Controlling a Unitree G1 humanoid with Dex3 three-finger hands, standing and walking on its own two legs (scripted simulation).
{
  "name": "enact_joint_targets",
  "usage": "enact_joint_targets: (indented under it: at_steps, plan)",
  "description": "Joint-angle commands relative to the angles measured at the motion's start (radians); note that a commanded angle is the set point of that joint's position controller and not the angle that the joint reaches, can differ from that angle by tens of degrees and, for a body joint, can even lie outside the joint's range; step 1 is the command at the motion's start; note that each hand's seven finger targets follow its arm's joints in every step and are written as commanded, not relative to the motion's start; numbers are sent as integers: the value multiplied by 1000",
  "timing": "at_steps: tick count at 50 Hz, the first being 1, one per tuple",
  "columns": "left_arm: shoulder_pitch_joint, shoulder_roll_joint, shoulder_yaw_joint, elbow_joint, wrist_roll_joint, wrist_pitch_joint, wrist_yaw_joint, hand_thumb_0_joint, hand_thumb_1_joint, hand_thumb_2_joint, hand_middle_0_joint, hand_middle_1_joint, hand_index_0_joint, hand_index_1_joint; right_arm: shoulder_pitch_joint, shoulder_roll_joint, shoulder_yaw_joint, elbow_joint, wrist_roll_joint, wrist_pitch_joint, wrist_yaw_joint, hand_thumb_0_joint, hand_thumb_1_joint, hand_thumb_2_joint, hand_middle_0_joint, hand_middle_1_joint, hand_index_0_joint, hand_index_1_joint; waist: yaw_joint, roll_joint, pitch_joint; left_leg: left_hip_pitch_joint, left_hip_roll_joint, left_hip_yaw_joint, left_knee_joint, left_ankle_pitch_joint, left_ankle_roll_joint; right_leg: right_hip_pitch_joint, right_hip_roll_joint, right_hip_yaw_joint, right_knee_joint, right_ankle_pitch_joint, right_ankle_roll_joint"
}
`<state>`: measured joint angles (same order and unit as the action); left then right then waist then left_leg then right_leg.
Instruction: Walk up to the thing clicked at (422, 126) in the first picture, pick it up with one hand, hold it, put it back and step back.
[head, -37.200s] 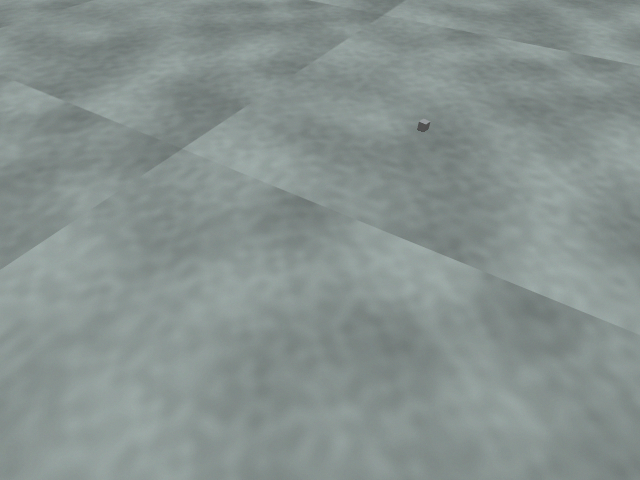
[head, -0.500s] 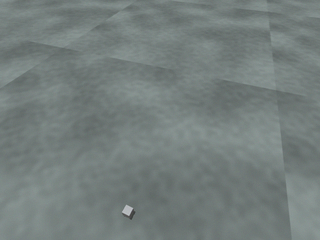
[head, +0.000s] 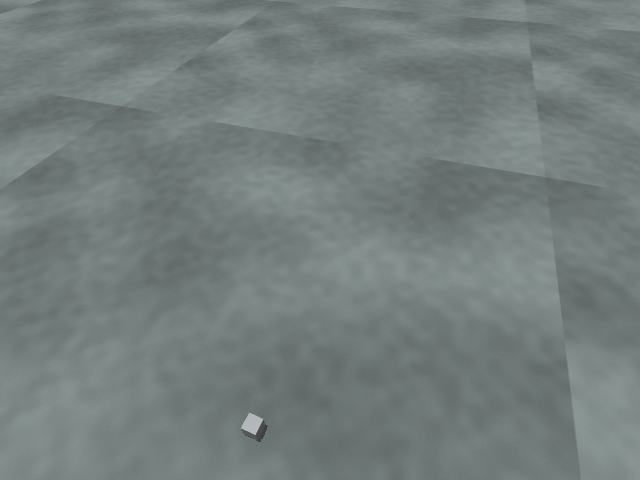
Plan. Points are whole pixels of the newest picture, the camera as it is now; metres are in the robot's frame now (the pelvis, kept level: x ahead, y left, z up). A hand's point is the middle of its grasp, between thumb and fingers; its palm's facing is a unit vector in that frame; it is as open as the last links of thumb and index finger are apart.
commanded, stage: stand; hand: left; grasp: from above
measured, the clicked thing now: (253, 426) +0.46 +0.24 -0.75
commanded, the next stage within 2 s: step back in 1.44 s
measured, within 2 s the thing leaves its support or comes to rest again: neither
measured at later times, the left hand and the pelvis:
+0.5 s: hand out of the picture +0.09 +0.23 -0.16, palm faces -0.01 -0.95 -0.32, open 7.4 cm; pelvis +0.02 -0.01 +0.00, yaw -1 degrees
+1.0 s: hand out of the picture +0.09 +0.23 -0.16, palm faces -0.03 -0.94 -0.33, open 7.4 cm; pelvis +0.02 -0.01 +0.00, yaw -1 degrees
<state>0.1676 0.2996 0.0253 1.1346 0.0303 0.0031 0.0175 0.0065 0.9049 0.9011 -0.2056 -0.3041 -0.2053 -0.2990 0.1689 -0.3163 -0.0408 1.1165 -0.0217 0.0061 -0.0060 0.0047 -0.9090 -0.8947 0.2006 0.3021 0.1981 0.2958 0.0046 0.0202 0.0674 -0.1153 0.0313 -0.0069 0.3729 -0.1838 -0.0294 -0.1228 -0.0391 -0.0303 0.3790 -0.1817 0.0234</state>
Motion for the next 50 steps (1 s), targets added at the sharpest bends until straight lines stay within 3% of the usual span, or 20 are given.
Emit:
enact_joint_targets:
  at_steps: [1, 3, 7, 10, 19, 27, 29, 32, 37, 40, 50]
  plan:
    - [-41, 209, 42, -50, -7, -27, 13, 0, 900, 900, -200, -300, -200, -301, -28, -168, -23, -52, -3, -22, -12, 0, -900, -900, 200, 300, 200, 300, 2, -26, -16, -28, 69, -71, -80, -20, 44, -15, -85, 104, -108, -57, -32]
    - [-43, 202, 41, -47, -10, -28, 12, 0, 900, 900, -200, -300, -200, -301, -32, -167, -17, -51, -3, -24, -14, 0, -900, -900, 200, 300, 200, 300, 3, -12, -31, -17, 73, -69, -81, 15, 43, -5, -84, 99, -97, 10, -32]
    - [-51, 197, 40, -39, -13, -27, 11, 0, 900, 900, -200, -300, -200, -301, -28, -168, -12, -41, 0, -23, -16, 0, -900, -900, 200, 300, 200, 300, 3, -19, -35, -9, 79, -66, -84, 41, 43, 8, -83, 98, -96, 27, -33]
    - [-48, 193, 39, -38, -14, -28, 10, 0, 900, 900, -200, -300, -200, -301, -37, -180, -11, -38, 2, -28, -18, 0, -900, -900, 200, 300, 200, 300, 5, -9, -59, 20, 84, -64, -78, 125, 39, 23, -83, 90, -77, 140, -33]
    - [-62, 175, 33, -29, -14, -19, 7, 0, 900, 900, -200, -300, -200, -301, -35, -162, 0, -22, 2, -23, -18, 0, -900, -900, 200, 300, 200, 300, 1, -15, -24, -10, 83, -54, -101, 56, 36, 8, -74, 89, -97, 67, -28]
    - [-67, 170, 30, -30, -13, -24, 7, 0, 900, 900, -200, -300, -200, -301, -50, -159, -2, -18, 4, -28, -17, 0, -900, -900, 200, 300, 200, 300, 1, -25, -56, 26, 91, -50, -103, 130, 33, 15, -72, 80, -79, 143, -32]
    - [-64, 173, 30, -32, -14, -25, 8, 0, 900, 900, -200, -300, -200, -301, -54, -164, -6, -22, 3, -29, -18, 0, -900, -900, 200, 300, 200, 300, -2, -24, -89, 58, 94, -44, -88, 174, 36, 26, -80, 85, -72, 208, -34]
    - [-74, 184, 32, -36, -14, -27, 9, 0, 900, 900, -200, -300, -200, -301, -54, -165, -7, -21, 1, -26, -16, 0, -900, -900, 200, 300, 200, 300, -4, -26, -55, 32, 91, -42, -95, 124, 33, 10, -75, 86, -85, 149, -31]
    - [-68, 195, 34, -41, -13, -29, 8, 0, 900, 900, -200, -300, -200, -301, -61, -184, -13, -26, 2, -27, -15, 0, -900, -900, 200, 300, 200, 300, -4, -9, -64, 39, 94, -37, -89, 112, 34, 10, -81, 96, -84, 163, -36]
    - [-70, 203, 34, -42, -13, -31, 7, 0, 900, 900, -200, -300, -200, -301, -64, -182, -12, -25, 2, -26, -12, 0, -900, -900, 200, 300, 200, 300, -2, -25, -49, 22, 95, -43, -99, 75, 35, 6, -78, 96, -94, 98, -34]
    - [-84, 219, 34, -57, -16, -35, 4, 0, 900, 900, -200, -300, -200, -300, -69, -201, -14, -32, 4, -28, -11, 0, -900, -900, 200, 300, 200, 300, -8, -14, -82, 51, 103, -41, -88, 134, 33, 13, -83, 97, -80, 176, -39]
